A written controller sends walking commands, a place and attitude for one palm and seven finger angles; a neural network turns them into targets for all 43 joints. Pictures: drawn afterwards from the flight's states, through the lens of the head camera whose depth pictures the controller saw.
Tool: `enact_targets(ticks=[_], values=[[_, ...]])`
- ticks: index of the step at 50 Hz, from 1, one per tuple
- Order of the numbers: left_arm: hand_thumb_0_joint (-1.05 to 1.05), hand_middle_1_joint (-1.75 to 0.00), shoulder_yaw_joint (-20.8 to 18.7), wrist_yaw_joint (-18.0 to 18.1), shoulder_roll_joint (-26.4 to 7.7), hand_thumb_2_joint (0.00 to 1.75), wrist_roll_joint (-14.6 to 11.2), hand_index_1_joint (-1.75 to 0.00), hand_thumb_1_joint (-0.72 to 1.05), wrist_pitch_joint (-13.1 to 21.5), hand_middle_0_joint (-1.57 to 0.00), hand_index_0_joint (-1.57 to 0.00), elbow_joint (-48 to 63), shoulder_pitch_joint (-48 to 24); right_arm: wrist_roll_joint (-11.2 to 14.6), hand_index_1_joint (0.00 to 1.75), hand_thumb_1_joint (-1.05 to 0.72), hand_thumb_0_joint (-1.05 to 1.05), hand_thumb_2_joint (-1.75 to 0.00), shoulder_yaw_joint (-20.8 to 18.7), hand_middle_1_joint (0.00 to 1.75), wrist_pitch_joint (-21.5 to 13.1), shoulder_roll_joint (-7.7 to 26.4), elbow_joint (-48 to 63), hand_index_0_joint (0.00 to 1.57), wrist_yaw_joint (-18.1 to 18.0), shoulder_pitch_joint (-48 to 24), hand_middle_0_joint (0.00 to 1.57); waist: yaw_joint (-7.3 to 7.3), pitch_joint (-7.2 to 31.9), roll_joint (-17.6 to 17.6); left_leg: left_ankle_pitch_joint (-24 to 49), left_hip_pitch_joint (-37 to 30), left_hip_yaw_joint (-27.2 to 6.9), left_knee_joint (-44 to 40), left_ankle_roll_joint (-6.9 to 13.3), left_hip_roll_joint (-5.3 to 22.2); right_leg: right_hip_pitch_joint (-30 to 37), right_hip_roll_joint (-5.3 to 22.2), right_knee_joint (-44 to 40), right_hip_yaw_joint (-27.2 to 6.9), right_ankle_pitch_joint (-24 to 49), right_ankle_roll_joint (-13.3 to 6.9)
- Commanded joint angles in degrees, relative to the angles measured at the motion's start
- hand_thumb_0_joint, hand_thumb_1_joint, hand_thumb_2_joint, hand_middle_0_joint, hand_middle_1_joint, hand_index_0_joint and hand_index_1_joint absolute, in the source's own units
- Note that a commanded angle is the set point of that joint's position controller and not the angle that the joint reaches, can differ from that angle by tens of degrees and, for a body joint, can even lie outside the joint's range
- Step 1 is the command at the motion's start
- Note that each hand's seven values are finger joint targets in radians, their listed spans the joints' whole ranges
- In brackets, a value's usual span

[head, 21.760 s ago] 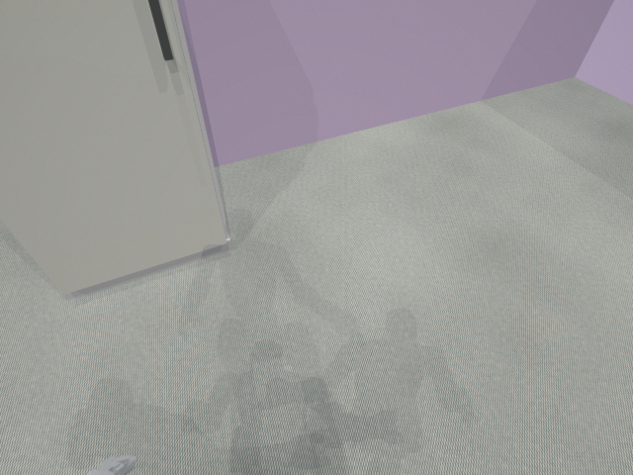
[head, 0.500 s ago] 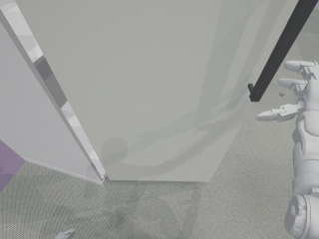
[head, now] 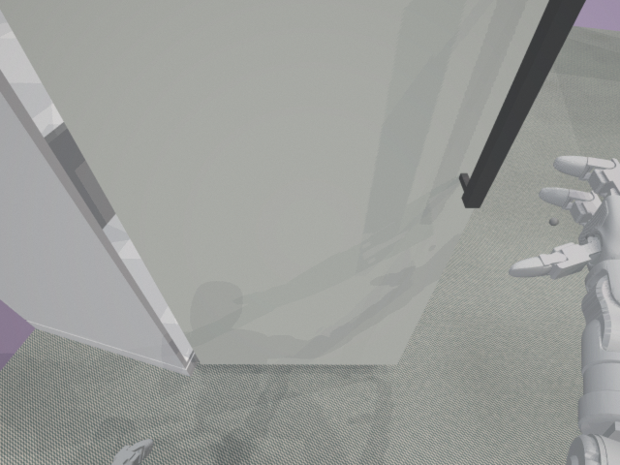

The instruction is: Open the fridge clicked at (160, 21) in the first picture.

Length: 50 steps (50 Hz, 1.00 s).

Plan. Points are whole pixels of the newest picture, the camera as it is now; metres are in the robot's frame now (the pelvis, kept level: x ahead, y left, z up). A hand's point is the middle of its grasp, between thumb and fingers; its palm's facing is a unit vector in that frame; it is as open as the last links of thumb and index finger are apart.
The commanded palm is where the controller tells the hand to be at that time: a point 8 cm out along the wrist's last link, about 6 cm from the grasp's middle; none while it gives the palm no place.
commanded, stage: slip the hand off the handle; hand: right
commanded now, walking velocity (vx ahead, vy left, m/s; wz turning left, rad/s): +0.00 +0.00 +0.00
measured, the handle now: (520, 73) +0.49 -0.19 +0.28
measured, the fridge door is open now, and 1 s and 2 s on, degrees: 74 74 74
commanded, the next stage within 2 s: draw the hand back to the body in 0.62 s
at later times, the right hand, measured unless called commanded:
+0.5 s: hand (572, 272) +0.31 -0.25 +0.15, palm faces +0.23 +0.96 -0.17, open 14.7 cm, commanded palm +0.28 -0.29 +0.16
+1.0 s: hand (608, 291) +0.28 -0.26 +0.17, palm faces +0.06 +1.00 +0.00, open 14.7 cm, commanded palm +0.24 -0.29 +0.17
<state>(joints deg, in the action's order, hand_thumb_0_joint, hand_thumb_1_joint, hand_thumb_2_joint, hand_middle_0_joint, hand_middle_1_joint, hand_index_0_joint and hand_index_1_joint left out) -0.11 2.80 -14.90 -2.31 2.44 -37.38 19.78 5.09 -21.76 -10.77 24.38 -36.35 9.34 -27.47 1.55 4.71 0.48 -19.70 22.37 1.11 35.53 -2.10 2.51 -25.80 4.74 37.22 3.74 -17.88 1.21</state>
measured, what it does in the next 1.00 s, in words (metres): stands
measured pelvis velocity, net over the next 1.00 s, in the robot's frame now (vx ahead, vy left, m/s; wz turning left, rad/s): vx -0.02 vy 0.02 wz -0.02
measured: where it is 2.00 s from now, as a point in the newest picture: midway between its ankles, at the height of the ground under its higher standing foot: outside the picture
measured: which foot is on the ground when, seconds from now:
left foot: down 0.00-1.00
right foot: down 0.00-1.00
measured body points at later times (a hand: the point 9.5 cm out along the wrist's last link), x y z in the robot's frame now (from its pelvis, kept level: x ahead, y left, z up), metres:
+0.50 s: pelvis -0.02 +0.00 +0.00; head -0.03 +0.00 +0.45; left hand +0.16 +0.22 -0.08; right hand +0.30 -0.30 +0.16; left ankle -0.02 +0.14 -0.72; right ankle +0.01 -0.13 -0.72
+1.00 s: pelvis -0.02 +0.02 +0.00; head -0.04 +0.03 +0.45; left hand +0.15 +0.27 -0.07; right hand +0.27 -0.31 +0.17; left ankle -0.02 +0.14 -0.72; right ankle +0.01 -0.13 -0.72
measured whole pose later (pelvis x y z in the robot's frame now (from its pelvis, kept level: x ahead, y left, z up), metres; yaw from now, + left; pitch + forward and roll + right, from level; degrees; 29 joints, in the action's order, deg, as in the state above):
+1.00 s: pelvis -0.02 +0.02 +0.00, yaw -1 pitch +0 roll +0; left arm 2.3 6.8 -17.1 -4.2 10.8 -34.6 16.1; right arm 19.7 -25.4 3.6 26.1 -20.1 25.8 -10.8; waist -0.4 4.0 2.0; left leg -19.1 14.8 2.4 34.5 -0.8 2.3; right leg -17.6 4.7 33.5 2.4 -15.3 2.4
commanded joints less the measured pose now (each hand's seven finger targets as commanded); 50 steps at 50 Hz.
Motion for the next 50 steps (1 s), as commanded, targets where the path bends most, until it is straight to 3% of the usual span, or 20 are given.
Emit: enact_targets(ticks=[1,3,5,7,8,10,13,14,18,25,27,29,36,37,38,39,42,43,46,50], values=[[0.0,-0.3,-3.2,0.67,-8.0,0.9,0.25,-0.3,0.9,3.26,-0.2,-0.2,8.25,-3.07,0.35,1.15,0.55,0.0,-0.2,-1.95,1.15,-2.66,14.81,21.96,0.25,-2.45,-19.5,0.25,-1.47,16.49,4.73,21.87,-4.18,1.9,-2.84,2.81,-4.07,13.41,-3.62,-3.63,-1.42,20.82,-2.68],[0.0,-0.3,-3.12,0.85,-7.94,0.9,0.41,-0.3,0.9,3.96,-0.2,-0.2,8.35,-3.78,0.31,1.15,0.55,0.0,-0.2,-1.79,1.15,-3.07,14.91,26.3,0.25,-2.83,-17.68,0.25,-1.61,17.57,6.44,21.04,-4.26,2.0,-2.76,3.03,-4.21,15.0,-3.37,-3.58,-1.86,21.59,-2.52],[0.0,-0.3,-2.89,0.88,-7.67,0.9,0.33,-0.3,0.9,4.57,-0.2,-0.2,8.53,-4.63,0.91,1.15,0.55,0.0,-0.2,0.28,1.15,-2.39,11.77,27.61,0.25,-2.53,-14.62,0.25,-1.65,16.55,6.3,19.01,-3.4,2.49,-2.99,3.09,-4.25,15.63,-3.18,-4.1,-2.39,20.49,-2.14],[0.0,-0.3,-2.49,1.33,-7.41,0.9,0.14,-0.3,0.9,5.26,-0.2,-0.2,8.51,-5.53,1.72,1.15,0.55,0.0,-0.2,3.3,1.15,-1.19,8.25,28.34,0.25,-2.2,-13.66,0.25,-0.96,14.41,5.27,16.99,-2.94,2.97,-3.58,3.14,-4.27,15.39,-3.17,-4.59,-2.72,18.42,-2.12],[0.0,-0.3,-2.39,1.49,-7.68,0.9,0.05,-0.3,0.9,5.44,-0.2,-0.2,8.18,-5.95,2.0,1.15,0.55,0.0,-0.2,1.55,1.15,-0.1,10.0,27.24,0.25,-2.25,-12.91,0.25,-1.56,13.46,5.38,15.56,-2.5,2.89,-3.96,3.16,-4.11,14.55,-3.12,-5.15,-3.12,16.41,-1.86],[0.0,-0.3,-1.9,1.97,-7.56,0.9,-0.3,-0.3,0.9,5.74,-0.2,-0.2,8.1,-7.05,2.16,1.15,0.55,0.0,-0.2,4.16,1.15,2.1,7.58,26.23,0.25,-2.19,-14.13,0.25,-0.84,9.8,3.65,11.74,-0.75,3.18,-4.87,3.09,-3.91,13.33,-3.16,-6.36,-3.75,11.46,-1.75],[0.0,-0.3,-1.35,2.65,-7.5,0.9,-0.28,-0.3,0.9,6.32,-0.2,-0.2,8.2,-8.19,1.36,1.15,0.55,0.0,-0.2,3.73,1.15,3.8,8.92,27.09,0.25,-3.28,-15.6,0.25,-1.01,9.18,3.74,8.41,-0.55,3.03,-5.48,3.1,-3.52,12.69,-3.44,-7.41,-4.26,7.09,-1.69],[0.0,-0.3,-1.09,2.67,-7.18,0.9,-0.24,-0.3,0.9,6.53,-0.2,-0.2,8.37,-8.61,1.07,1.15,0.55,0.0,-0.2,5.04,1.15,4.22,7.35,26.79,0.25,-3.59,-15.21,0.25,-1.01,8.78,3.59,7.6,-0.33,2.93,-5.64,3.07,-3.43,12.66,-3.6,-7.6,-4.23,6.07,-1.7],[0.0,-0.3,-0.9,2.61,-6.98,0.9,0.3,-0.3,0.9,7.5,-0.2,-0.2,8.83,-9.42,0.82,1.15,0.55,0.0,-0.2,2.37,1.15,2.55,9.66,30.59,0.25,-4.5,-12.38,0.25,-2.4,13.7,3.08,9.44,-3.42,2.69,-5.26,3.21,-3.38,14.55,-3.69,-6.85,-3.86,9.22,-1.78],[0.0,-0.3,-0.22,2.86,-6.43,0.9,0.17,-0.3,0.9,8.47,-0.2,-0.2,8.16,-11.14,1.26,1.15,0.55,0.0,-0.2,3.15,1.15,2.17,9.03,30.13,0.25,-3.88,-12.44,0.25,-2.15,9.24,5.08,7.12,-2.67,2.32,-6.38,3.02,-3.21,12.85,-3.91,-7.63,-3.08,5.76,-1.65],[0.0,-0.3,-0.27,3.37,-6.89,0.9,0.25,-0.3,0.9,8.33,-0.2,-0.2,7.51,-10.65,1.56,1.15,0.55,0.0,-0.2,1.34,1.15,3.06,10.9,27.18,0.25,-3.64,-11.92,0.25,-2.01,7.82,1.52,6.26,-3.16,2.03,-7.39,2.81,-3.08,11.47,-3.95,-7.64,-3.05,4.86,-1.99],[0.0,-0.3,-0.2,3.7,-6.9,0.9,0.02,-0.3,0.9,8.26,-0.2,-0.2,7.14,-10.77,1.8,1.15,0.55,0.0,-0.2,1.35,1.15,3.76,11.39,25.17,0.25,-2.83,-13.71,0.25,-1.51,7.05,1.35,5.26,-2.53,1.52,-8.05,2.55,-2.79,10.88,-4.17,-7.69,-2.63,3.84,-2.08],[0.0,-0.3,-0.94,3.36,-7.0,0.9,0.15,-0.3,0.9,9.24,-0.2,-0.2,7.48,-9.97,2.98,1.15,0.55,0.0,-0.2,0.23,1.15,0.77,11.78,27.51,0.25,-0.44,-10.2,0.25,-2.62,12.34,2.47,11.87,-5.53,1.19,-6.37,2.59,-2.86,12.67,-4.52,-5.96,-1.94,9.53,-2.37],[0.0,-0.3,-1.02,3.25,-7.14,0.9,0.24,-0.3,0.9,9.31,-0.2,-0.2,7.45,-9.6,3.44,1.15,0.55,0.0,-0.2,-0.24,1.15,0.27,11.84,27.35,0.25,-0.3,-8.86,0.25,-2.82,12.42,1.0,12.95,-6.42,1.17,-6.21,2.5,-2.86,12.08,-4.51,-5.66,-1.87,10.18,-2.55],[0.0,-0.3,-0.58,3.93,-8.97,0.9,-1.21,-0.3,0.9,10.02,-0.2,-0.2,7.65,-10.78,11.44,1.15,0.55,0.0,-0.2,-0.61,1.15,3.68,10.86,21.75,0.25,7.44,-9.23,0.25,-1.12,14.79,-1.37,16.05,-10.52,0.56,-6.8,2.86,-2.19,13.61,-4.48,-6.57,-1.61,9.48,-2.94],[0.0,-0.3,-0.42,4.71,-8.96,0.9,-1.72,-0.3,0.9,10.26,-0.2,-0.2,8.17,-11.3,13.91,1.15,0.55,0.0,-0.2,-4.12,1.15,5.43,15.39,23.05,0.25,12.01,-10.36,0.25,-2.67,15.0,-1.89,17.89,-12.77,-0.09,-7.04,2.64,-1.78,12.8,-4.62,-6.63,-1.58,9.8,-3.11],[0.0,-0.3,0.44,5.77,-9.13,0.9,-1.87,-0.3,0.9,10.52,-0.2,-0.2,9.96,-12.32,16.34,1.15,0.55,0.0,-0.2,-9.57,1.15,10.1,21.75,22.93,0.25,19.16,-7.86,0.25,-4.3,14.09,0.55,19.71,-13.7,-1.42,-6.67,2.32,-1.11,11.72,-5.33,-6.5,-1.75,11.02,-3.26],[0.0,-0.3,0.75,5.55,-8.33,0.9,-1.92,-0.3,0.9,10.76,-0.2,-0.2,10.82,-12.58,15.94,1.15,0.55,0.0,-0.2,-8.86,1.15,10.96,20.82,24.65,0.25,19.38,-6.94,0.25,-4.57,11.47,2.29,19.11,-11.57,-1.1,-6.82,2.31,-1.13,11.63,-5.29,-6.88,-1.93,11.13,-3.23],[0.0,-0.3,0.51,4.35,-7.74,0.9,-1.56,-0.3,0.9,11.3,-0.2,-0.2,12.32,-11.7,15.66,1.15,0.55,0.0,-0.2,-10.06,1.15,11.25,19.02,26.47,0.25,16.67,1.08,0.25,-5.28,6.54,1.7,15.92,-8.67,0.18,-7.22,2.29,-1.79,10.88,-4.9,-7.68,-2.32,10.59,-2.65],[0.0,-0.3,-0.15,3.61,-7.93,0.9,-1.97,-0.3,0.9,12.27,-0.2,-0.2,13.42,-11.53,16.93,1.15,0.55,0.0,-0.2,-8.04,1.15,11.19,14.43,30.89,0.25,15.75,5.13,0.25,-4.22,6.46,-0.63,15.49,-7.49,0.58,-7.47,1.89,-2.22,12.49,-4.54,-7.23,-1.6,10.29,-2.63]])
